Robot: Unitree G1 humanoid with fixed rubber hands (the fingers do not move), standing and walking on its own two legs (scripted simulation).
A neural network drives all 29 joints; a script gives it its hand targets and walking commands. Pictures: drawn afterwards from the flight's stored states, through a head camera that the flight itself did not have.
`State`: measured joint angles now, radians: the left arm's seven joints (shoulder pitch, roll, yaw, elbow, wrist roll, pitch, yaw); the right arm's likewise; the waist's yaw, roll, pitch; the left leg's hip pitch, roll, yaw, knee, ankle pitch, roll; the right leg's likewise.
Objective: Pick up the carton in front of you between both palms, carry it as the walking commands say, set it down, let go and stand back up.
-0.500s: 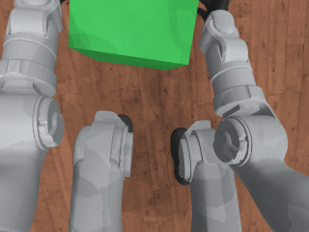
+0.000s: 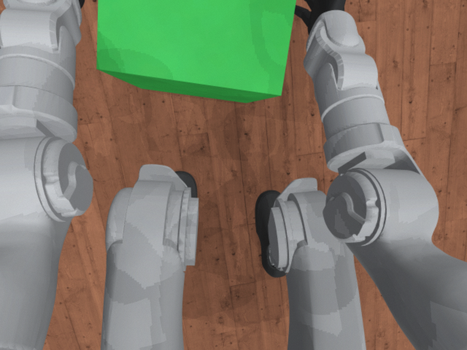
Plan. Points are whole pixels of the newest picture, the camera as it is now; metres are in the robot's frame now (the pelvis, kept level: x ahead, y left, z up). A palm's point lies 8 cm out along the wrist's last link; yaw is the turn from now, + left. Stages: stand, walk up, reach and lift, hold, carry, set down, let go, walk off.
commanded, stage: set down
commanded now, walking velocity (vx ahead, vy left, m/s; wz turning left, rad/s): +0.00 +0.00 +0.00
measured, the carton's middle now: (201, 22) +0.53 +0.11 -0.24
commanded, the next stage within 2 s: let go in 1.34 s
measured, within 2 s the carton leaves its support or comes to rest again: neither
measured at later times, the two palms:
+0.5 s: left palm out of the picture +0.53 +0.31 -0.12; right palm out of the picture +0.55 -0.06 -0.11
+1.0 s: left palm out of the picture +0.53 +0.33 +0.04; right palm out of the picture +0.55 -0.06 +0.04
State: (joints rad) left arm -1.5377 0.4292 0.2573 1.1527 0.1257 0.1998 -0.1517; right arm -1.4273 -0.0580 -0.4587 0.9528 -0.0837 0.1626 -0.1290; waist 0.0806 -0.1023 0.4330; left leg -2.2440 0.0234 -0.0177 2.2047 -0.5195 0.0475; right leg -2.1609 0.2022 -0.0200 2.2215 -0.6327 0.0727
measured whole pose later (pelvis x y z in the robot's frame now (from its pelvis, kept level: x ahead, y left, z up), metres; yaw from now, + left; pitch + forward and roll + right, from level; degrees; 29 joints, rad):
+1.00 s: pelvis +0.02 +0.01 +0.15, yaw +2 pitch +44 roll -6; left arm -1.31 0.51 0.23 0.96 -0.02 0.21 -0.12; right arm -1.17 -0.08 -0.30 0.68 0.03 0.25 -0.21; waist 0.01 -0.04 0.09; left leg -1.99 -0.04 -0.04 1.65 -0.43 0.04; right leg -1.88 0.12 0.01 1.66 -0.54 0.06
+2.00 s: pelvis +0.12 +0.01 +0.38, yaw +8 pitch +22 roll +0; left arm -0.17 0.24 0.16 0.62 0.01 -0.01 -0.07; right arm -0.10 -0.14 -0.09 0.54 -0.02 0.01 0.01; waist -0.02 -0.02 -0.05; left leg -0.78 -0.05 -0.06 0.64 -0.24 0.02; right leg -0.71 0.05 0.07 0.66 -0.33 0.00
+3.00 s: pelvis +0.15 +0.00 +0.40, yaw +7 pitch -1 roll +0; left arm 0.23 0.31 0.08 0.66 0.01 0.00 0.02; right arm 0.18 -0.29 -0.07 0.72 -0.02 -0.01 -0.03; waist 0.01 -0.01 0.01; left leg -0.21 -0.05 -0.05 0.53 -0.29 0.02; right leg -0.13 0.05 0.08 0.51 -0.35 -0.02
